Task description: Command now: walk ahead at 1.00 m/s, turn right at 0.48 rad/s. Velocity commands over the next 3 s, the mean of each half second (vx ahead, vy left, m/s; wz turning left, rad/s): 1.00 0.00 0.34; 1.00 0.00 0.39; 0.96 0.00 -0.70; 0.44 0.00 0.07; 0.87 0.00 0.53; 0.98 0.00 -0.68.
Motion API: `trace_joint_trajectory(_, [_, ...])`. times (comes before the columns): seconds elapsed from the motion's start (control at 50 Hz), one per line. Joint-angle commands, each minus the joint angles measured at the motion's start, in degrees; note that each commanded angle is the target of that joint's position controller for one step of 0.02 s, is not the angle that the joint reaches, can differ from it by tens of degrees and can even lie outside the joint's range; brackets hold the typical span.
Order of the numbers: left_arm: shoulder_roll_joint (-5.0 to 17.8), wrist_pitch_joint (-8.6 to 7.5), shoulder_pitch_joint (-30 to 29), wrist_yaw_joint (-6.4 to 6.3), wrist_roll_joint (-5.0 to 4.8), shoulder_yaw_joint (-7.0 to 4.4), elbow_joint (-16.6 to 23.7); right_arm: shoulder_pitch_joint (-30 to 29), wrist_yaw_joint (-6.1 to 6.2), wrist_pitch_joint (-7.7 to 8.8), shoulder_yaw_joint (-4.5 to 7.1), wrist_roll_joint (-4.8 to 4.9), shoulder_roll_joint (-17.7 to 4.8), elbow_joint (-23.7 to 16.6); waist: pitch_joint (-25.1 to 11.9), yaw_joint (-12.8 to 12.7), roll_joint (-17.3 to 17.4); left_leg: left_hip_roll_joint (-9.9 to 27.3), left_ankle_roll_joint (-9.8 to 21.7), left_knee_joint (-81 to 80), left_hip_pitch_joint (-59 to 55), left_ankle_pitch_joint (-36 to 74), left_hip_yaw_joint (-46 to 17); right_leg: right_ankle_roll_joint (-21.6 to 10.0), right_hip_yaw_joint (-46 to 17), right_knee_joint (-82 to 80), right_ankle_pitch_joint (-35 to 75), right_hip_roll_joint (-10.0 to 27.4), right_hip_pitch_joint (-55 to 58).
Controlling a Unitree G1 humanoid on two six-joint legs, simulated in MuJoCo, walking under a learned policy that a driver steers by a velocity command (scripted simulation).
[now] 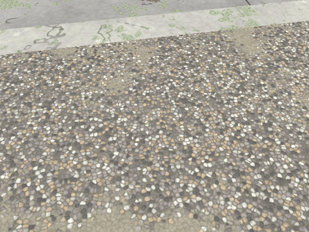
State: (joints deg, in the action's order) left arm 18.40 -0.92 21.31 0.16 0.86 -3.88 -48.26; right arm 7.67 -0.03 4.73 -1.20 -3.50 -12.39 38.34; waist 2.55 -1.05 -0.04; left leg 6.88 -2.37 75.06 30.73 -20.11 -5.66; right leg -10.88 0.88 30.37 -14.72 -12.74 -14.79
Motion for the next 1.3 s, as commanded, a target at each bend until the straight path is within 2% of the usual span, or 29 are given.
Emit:
trace_joint_trajectory(0.02, [5.95,-3.95,-2.17,-0.12,-0.27,-1.1,4.26,3.66,-0.78,-1.74,1.4,-0.31,-7.14,-2.55,2.13,3.64,3.82,3.04,-0.81,-12.97,3.01,4.91,4.72,-8.32,-19.1,-22.06,5.94,15.77,-5.48])
trace_joint_trajectory(0.16, [7.07,-6.63,4.79,0.95,-0.66,-1.13,1.0,-9.97,-2.52,-0.83,1.41,3.03,-6.76,-4.74,4.25,-4.07,0.69,-1.19,7.12,-42.79,1.01,33.74,10.65,0.64,-5.21,-29.91,28.51,17.82,12.96])
trace_joint_trajectory(0.22, [9.75,-5.96,4.41,-0.73,0.93,-1.32,0.25,-6.29,-2.48,-0.72,2.77,2.68,-9.36,-3.3,-1.05,-0.91,-3.73,-8.58,9.66,-43.62,-3.1,23.86,13.19,4.07,0.15,-19.9,61.66,20.34,24.6])
trace_joint_trajectory(0.26, [11.03,-4.29,1.32,-1.97,3.01,-1.61,0.98,9.01,-1.97,-1.31,4.44,2.81,-12.55,1.36,-8.86,7.01,-7.38,-13.02,11.54,-41.02,-14.98,14.83,14.06,5.73,2.38,0.32,78.68,22.15,26.34])
trace_joint_trajectory(0.28, [11.25,-3.46,-2.43,-2.36,3.32,-1.64,2.12,22.05,-1.45,-1.63,5.57,2.59,-14.04,5.49,-12.94,13.94,-6.01,-12.8,13.04,-43.12,-27.27,12.27,13.03,6.4,4.73,18.45,74.97,21.01,19.64])
trace_joint_trajectory(0.3, [7.69,-3.88,-3.31,-1.98,2.39,-0.53,4.09,29.72,-0.61,-2.37,7.56,2.0,-18.61,7.25,-15.94,15.98,1.16,-5.17,17.69,-41.05,-41.94,-1.65,-0.17,7.31,5.39,43.5,50.63,15.68,1.3])
trace_joint_trajectory(0.32, [1.8,-5.35,0.44,-0.11,0.41,0.96,6.96,24.96,-0.96,-3.02,8.53,1.93,-21.98,7.57,-18.84,6.99,22.14,7.62,27.76,-53.12,-54.27,-8.06,-37.54,11.24,0.26,61.88,-9.4,4.05,-24.96])
trace_joint_trajectory(0.34, [4.26,-6.27,-4.05,-0.52,1.17,1.74,8.63,19.15,-1.54,-2.89,8.41,2.35,-18.77,5.22,-17.08,8.11,9.72,8.17,27.78,-58.88,-53.24,-8.67,-43.55,9.51,-7.32,62.65,-6.58,7.89,-31.67])
trace_joint_trajectory(0.38, [4.7,-7.28,-9.91,-0.12,1.76,2.6,10.27,17.53,-1.17,-2.57,7.27,2.76,-13.38,6.49,-6.66,4.86,-4.33,5.25,23.09,-61.25,-35.7,-3.13,-31.31,8.85,-7.67,50.24,-1.22,14.33,-28.0])
trace_joint_trajectory(0.44, [2.79,-4.09,-10.4,0.44,3.92,3.76,12.45,16.23,-0.5,-1.3,6.18,3.07,-11.96,7.57,0.0,-0.51,-2.15,-1.47,21.23,-63.83,-19.15,3.67,-21.89,11.39,-6.13,40.01,-4.71,17.19,-23.05])
trace_joint_trajectory(0.54, [0.88,-3.43,-24.67,1.81,1.93,5.61,18.7,16.35,-0.95,-0.14,7.41,3.76,-14.16,6.53,4.86,3.06,1.32,-7.35,18.07,-69.27,-6.45,14.52,-14.93,14.11,-0.56,12.03,14.35,16.69,-13.87])
trace_joint_trajectory(0.64, [1.77,-4.18,-26.97,1.26,1.52,5.08,19.13,21.2,-0.54,0.01,7.96,4.33,-14.64,8.46,0.1,6.7,2.51,-4.49,13.8,-63.27,-22.98,36.57,-14.73,11.3,0.18,-1.02,22.46,13.7,-8.14])
trace_joint_trajectory(0.68, [4.95,-4.62,-18.94,0.28,1.72,3.35,16.68,21.64,0.0,0.15,8.16,3.43,-16.77,9.31,-6.26,3.03,3.3,-3.32,11.7,-51.0,-30.38,55.33,-13.56,9.15,1.11,-1.87,13.61,10.45,-0.02])
trace_joint_trajectory(0.7, [6.78,-4.83,-9.3,-0.48,1.36,2.24,14.07,19.57,-0.03,0.17,8.38,2.75,-18.19,9.21,-11.26,-2.68,3.51,-4.19,10.52,-39.28,-29.12,56.92,-11.78,7.99,1.13,-1.94,10.22,11.06,9.55])
trace_joint_trajectory(0.72, [9.57,-4.94,2.83,-1.68,1.82,0.78,11.46,16.6,0.01,0.59,7.8,2.13,-15.95,8.22,-16.75,-8.92,2.84,-5.86,10.02,-23.52,-19.81,47.35,-10.05,6.42,-4.44,1.52,1.34,17.47,23.41])
trace_joint_trajectory(0.74, [15.25,-4.96,8.18,-1.94,4.12,-1.08,10.28,23.41,-0.02,0.98,5.62,4.43,-6.77,6.1,-26.6,-5.24,-14.27,-12.87,7.87,-0.64,-1.99,10.7,-3.96,-0.79,-34.15,-2.73,-16.89,35.3,40.45])
trace_joint_trajectory(0.76, [14.44,-4.32,6.14,-0.93,2.59,-1.64,9.33,23.35,-0.15,0.72,4.63,4.02,-7.98,5.95,-27.48,-4.37,-18.46,-13.4,8.05,6.56,8.43,-4.84,-2.55,-3.82,-53.34,-12.41,-24.11,37.76,40.87])
trace_joint_trajectory(0.78, [8.78,-4.3,0.62,-0.54,2.05,-0.85,9.8,15.5,0.05,0.33,4.95,2.88,-10.42,5.71,-15.64,-4.35,-9.48,-8.97,8.64,5.92,13.42,0.64,-2.04,-2.75,-44.41,-13.35,-24.52,34.48,32.27])
trace_joint_trajectory(0.82, [3.82,-4.53,-1.04,-0.15,2.24,0.16,7.45,5.66,-1.21,0.09,4.54,1.54,-9.95,3.44,-5.25,-3.74,0.46,-6.39,8.5,0.01,11.66,4.07,-1.52,-0.59,-28.51,-14.96,-8.7,28.7,18.08])
trace_joint_trajectory(0.86, [1.18,-5.29,1.2,-0.13,1.83,1.01,4.13,5.47,-2.21,-1.03,3.67,0.98,-7.5,1.86,-2.78,-0.36,-3.67,-5.36,7.77,-3.11,10.77,1.56,-2.37,-0.26,-22.84,-16.83,-1.13,26.7,12.5])
trace_joint_trajectory(0.92, [2.51,-6.18,3.12,0.04,-0.39,0.75,1.52,-1.96,-2.99,-1.41,2.49,-0.48,-6.93,-3.1,1.75,1.82,-4.63,-2.49,5.68,-13.8,14.85,2.8,1.59,-1.56,-18.94,-22.23,4.13,24.73,8.51])
trace_joint_trajectory(0.98, [5.0,-6.15,0.32,0.19,-0.65,-0.29,2.09,-8.71,-4.53,-0.44,0.76,0.73,-5.98,-5.95,4.02,2.18,-3.1,-3.44,3.97,-34.83,-1.4,17.86,5.86,-0.13,-10.98,-27.59,11.05,19.54,-4.14])
trace_joint_trajectory(1.06, [9.8,-6.27,4.41,0.98,-1.51,-1.41,0.53,-7.54,-3.1,-0.47,2.1,1.31,-9.87,-4.54,0.13,2.69,-2.16,-7.42,4.94,-40.79,-16.0,20.35,8.2,1.03,-10.18,-22.64,36.68,21.71,2.87])
trace_joint_trajectory(1.1, [11.49,-5.58,5.54,0.7,-1.06,-1.74,-0.56,7.1,-1.13,-0.23,3.82,0.34,-12.47,0.01,-9.45,9.87,-1.87,-9.29,5.91,-42.34,-33.02,13.35,8.4,3.16,-7.99,1.3,45.46,19.07,3.2])
trace_joint_trajectory(1.12, [9.25,-5.55,4.88,0.64,-0.82,-1.17,0.05,16.02,0.23,-0.02,5.22,-0.69,-15.99,1.54,-14.3,14.0,-0.74,-1.24,6.52,-41.83,-45.39,4.99,1.41,4.03,-7.23,18.1,33.56,15.8,-6.99])
trace_joint_trajectory(1.14, [-0.71,-5.47,7.9,0.21,-1.0,0.79,2.1,21.75,1.01,0.31,6.22,-2.48,-20.35,2.0,-21.88,11.23,12.72,16.72,7.92,-46.43,-55.49,-13.57,-21.2,4.56,-5.49,40.28,-11.89,11.31,-19.04])
trace_joint_trajectory(1.16, [1.53,-4.87,9.81,0.02,-2.92,0.59,4.22,19.28,0.86,-0.39,6.69,-0.99,-21.02,1.24,-26.92,8.78,17.46,22.06,11.98,-58.89,-54.13,-20.72,-43.9,4.02,-6.39,50.45,-10.96,9.71,-26.14])
trace_joint_trajectory(1.2, [3.67,-3.49,-0.43,0.32,-0.84,0.17,4.08,10.08,0.54,-0.02,5.04,0.4,-11.45,1.54,-8.14,6.61,5.02,14.93,11.15,-59.09,-38.74,-11.27,-23.86,4.21,-5.15,47.67,-0.97,16.29,-30.65])
trace_joint_trajectory(1.3, [-1.42,0.46,-6.82,2.64,0.67,0.72,6.76,11.21,-0.11,2.24,4.1,2.44,-6.75,6.76,0.85,0.88,5.16,10.47,8.58,-64.97,-26.52,14.3,-0.4,6.13,-4.09,42.2,0.23,20.7,-30.11])
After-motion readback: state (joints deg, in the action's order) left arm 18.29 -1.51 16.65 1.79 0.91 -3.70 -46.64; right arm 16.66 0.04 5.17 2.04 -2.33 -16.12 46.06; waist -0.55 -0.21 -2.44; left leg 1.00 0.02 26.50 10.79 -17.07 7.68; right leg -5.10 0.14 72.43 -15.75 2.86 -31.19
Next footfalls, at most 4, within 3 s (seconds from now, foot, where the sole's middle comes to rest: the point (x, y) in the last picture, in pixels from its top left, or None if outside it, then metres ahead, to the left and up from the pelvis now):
0.28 left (122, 230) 0.49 0.16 -0.76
0.72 right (143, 141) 0.94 0.09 -0.76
1.12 left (78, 103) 1.19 0.47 -0.76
1.54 right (110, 53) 1.66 0.34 -0.76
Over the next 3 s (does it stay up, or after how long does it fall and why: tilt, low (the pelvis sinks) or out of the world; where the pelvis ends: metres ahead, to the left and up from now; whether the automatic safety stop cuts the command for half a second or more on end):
stays up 2.53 0.72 0.01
